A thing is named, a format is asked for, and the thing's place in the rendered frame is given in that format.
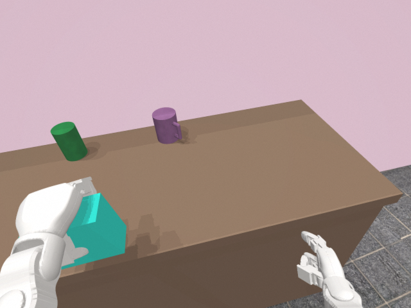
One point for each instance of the sponge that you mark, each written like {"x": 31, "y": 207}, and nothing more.
{"x": 98, "y": 228}

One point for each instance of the left robot forearm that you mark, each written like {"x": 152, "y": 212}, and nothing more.
{"x": 29, "y": 276}

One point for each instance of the left robot hand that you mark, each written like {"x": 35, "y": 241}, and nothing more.
{"x": 52, "y": 210}

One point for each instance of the right robot forearm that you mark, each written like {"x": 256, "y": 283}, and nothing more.
{"x": 339, "y": 293}

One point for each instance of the table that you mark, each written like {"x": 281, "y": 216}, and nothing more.
{"x": 214, "y": 220}

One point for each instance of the right robot hand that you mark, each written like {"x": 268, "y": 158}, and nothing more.
{"x": 314, "y": 269}

